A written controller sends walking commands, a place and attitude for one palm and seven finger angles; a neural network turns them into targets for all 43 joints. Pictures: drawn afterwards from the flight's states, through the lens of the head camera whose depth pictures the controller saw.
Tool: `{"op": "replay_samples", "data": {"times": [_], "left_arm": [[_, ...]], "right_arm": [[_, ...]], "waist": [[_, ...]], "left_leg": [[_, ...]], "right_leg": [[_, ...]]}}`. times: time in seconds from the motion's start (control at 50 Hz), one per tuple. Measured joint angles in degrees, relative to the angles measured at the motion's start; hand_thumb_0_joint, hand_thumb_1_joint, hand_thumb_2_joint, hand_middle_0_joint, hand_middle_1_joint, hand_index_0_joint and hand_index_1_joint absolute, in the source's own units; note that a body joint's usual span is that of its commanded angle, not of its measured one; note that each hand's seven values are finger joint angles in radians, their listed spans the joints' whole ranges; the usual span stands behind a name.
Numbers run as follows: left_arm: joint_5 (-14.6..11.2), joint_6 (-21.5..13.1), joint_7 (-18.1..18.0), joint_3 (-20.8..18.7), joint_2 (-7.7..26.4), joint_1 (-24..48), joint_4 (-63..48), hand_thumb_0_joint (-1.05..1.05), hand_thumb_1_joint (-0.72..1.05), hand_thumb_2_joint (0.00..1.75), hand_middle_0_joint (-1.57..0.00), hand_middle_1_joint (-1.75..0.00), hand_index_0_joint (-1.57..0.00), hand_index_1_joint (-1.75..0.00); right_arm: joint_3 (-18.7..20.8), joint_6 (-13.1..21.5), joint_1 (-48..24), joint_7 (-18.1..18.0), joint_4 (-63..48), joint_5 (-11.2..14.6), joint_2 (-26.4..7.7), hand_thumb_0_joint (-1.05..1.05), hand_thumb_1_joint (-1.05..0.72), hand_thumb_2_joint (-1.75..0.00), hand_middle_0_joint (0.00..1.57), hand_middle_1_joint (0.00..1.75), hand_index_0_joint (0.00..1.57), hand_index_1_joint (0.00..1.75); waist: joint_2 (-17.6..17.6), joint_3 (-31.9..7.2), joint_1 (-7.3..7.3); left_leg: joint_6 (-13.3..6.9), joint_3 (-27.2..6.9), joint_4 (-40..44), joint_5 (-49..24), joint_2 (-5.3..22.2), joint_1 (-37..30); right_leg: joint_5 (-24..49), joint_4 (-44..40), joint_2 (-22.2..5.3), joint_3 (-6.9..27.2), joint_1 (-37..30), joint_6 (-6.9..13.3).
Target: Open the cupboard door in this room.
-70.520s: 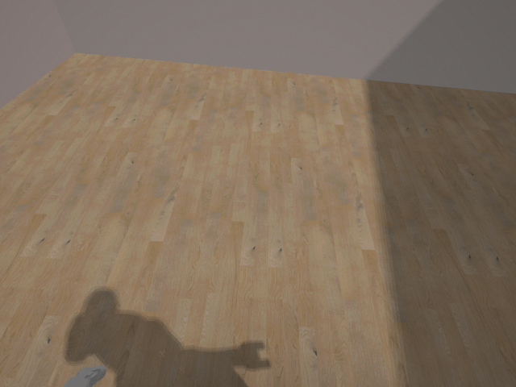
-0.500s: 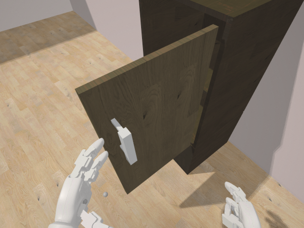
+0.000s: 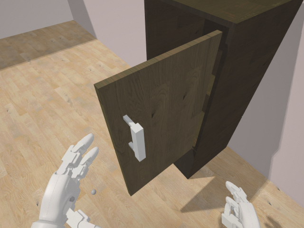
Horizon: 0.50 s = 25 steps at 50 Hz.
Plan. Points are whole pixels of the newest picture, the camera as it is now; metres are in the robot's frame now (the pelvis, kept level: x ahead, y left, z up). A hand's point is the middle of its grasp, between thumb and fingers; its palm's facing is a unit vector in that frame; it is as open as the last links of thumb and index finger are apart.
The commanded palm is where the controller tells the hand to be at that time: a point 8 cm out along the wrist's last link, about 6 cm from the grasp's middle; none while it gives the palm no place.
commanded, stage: draw the hand back to the body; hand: left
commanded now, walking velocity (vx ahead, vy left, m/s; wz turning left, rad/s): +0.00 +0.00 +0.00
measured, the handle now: (134, 138) +0.32 +0.07 +0.09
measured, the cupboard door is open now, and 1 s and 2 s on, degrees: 91 91 91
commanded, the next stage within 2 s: step back with the hand held close in 1.38 s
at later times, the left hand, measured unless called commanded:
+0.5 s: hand (54, 174) +0.19 +0.20 +0.15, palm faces +0.21 -0.92 -0.32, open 14.9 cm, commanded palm +0.15 +0.25 +0.17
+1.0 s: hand (19, 140) +0.22 +0.25 +0.21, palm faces +0.43 -0.79 -0.43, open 9.1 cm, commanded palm +0.17 +0.29 +0.23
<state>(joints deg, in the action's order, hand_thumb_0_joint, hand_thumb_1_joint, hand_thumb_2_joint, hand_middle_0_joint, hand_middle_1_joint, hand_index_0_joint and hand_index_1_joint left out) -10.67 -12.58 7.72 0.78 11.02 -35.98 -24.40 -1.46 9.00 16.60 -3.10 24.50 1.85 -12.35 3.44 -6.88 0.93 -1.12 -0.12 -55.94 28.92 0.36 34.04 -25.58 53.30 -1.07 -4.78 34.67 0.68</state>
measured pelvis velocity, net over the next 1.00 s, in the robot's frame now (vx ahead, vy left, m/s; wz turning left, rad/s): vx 0.03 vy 0.00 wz -0.01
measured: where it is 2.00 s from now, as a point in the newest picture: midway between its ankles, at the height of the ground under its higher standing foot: outside the picture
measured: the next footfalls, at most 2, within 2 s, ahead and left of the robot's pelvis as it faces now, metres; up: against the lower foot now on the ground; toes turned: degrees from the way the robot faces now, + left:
none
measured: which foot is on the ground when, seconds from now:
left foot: down 0.00-1.00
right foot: down 0.00-1.00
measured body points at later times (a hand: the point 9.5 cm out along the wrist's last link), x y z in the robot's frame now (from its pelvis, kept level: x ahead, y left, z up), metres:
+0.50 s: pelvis +0.01 +0.01 +0.03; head +0.00 +0.00 +0.48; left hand +0.17 +0.25 +0.17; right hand +0.20 -0.20 -0.03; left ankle +0.00 +0.10 -0.68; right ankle +0.02 -0.12 -0.68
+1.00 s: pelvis +0.03 +0.00 +0.06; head +0.01 -0.03 +0.50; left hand +0.19 +0.29 +0.24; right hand +0.22 -0.22 -0.03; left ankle +0.00 +0.10 -0.68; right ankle +0.02 -0.12 -0.68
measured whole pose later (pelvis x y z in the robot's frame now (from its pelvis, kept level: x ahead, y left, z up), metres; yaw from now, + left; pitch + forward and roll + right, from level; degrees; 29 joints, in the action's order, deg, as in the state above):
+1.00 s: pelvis +0.03 +0.00 +0.06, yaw -1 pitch -4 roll -1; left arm -2.5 -3.3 -7.1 -17.5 20.1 -27.6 -24.5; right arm -1.9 6.9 11.1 -4.7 35.7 -0.4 -13.1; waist 4.3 0.6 4.1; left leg -0.8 1.1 -25.1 17.3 0.0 4.1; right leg -14.8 24.4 -0.3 -3.5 5.8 0.5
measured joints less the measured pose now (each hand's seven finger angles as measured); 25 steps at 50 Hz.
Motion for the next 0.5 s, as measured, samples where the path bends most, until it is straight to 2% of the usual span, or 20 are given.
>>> {"op": "replay_samples", "data": {"times": [0.18,0.32,0.36,0.4,0.5], "left_arm": [[-0.32,5.18,-0.42,-1.85,0.83,-0.55,-2.52,-0.01,-0.5,0.3,-0.15,-0.3,-0.15,-0.3],[-1.69,7.14,0.64,-5.1,2.88,1.43,-3.54,-0.01,-0.47,0.31,-0.16,-0.3,-0.15,-0.3],[1.97,8.38,-2.98,-5.36,4.52,2.06,-4.2,-0.01,-0.43,0.33,-0.16,-0.3,-0.15,-0.3],[4.69,9.53,-7.04,-5.8,5.38,1.55,-4.98,-0.01,-0.39,0.35,-0.16,-0.3,-0.15,-0.3],[8.0,10.7,-12.48,-6.53,5.44,0.21,-5.33,-0.01,-0.25,0.4,-0.17,-0.3,-0.16,-0.3]], "right_arm": [[-1.69,0.78,0.39,-0.31,0.55,0.26,-0.16,0.02,-0.9,-0.9,0.2,0.3,0.2,0.3],[-2.12,2.3,-0.01,-0.83,2.17,0.4,-0.74,0.02,-0.9,-0.9,0.2,0.3,0.2,0.3],[-2.06,1.96,-0.09,-1.53,2.67,-0.12,-0.59,0.02,-0.9,-0.9,0.2,0.3,0.2,0.3],[-2.05,1.43,-0.26,-1.98,3.07,-0.59,-0.34,0.02,-0.9,-0.9,0.2,0.3,0.2,0.3],[-1.88,0.58,-0.67,-2.16,4.39,-1.23,-0.26,0.02,-0.9,-0.9,0.2,0.3,0.2,0.3]], "waist": [[0.21,0.49,0.5],[0.07,1.24,1.04],[-0.12,1.6,1.57],[-0.16,1.9,1.48],[0.26,3.28,1.49]], "left_leg": [[-0.66,0.22,2.87,-1.03,-0.33,-3.95],[-0.7,-0.19,5.08,-1.76,-0.37,-6.69],[-0.7,0.09,6.59,-2.2,-0.34,-8.39],[-0.74,0.29,8.7,-2.96,-0.39,-10.29],[-0.74,0.67,14.05,-5.05,-0.62,-15.09]], "right_leg": [[1.37,-3.45,-0.18,0.22,-4.25,-0.74],[2.26,-6.22,-0.11,-0.18,-7.42,-0.86],[2.7,-7.56,-0.03,0.09,-8.91,-0.87],[3.41,-9.47,0.0,0.3,-10.68,-0.94],[5.37,-14.49,-0.04,0.67,-15.25,-1.05]]}}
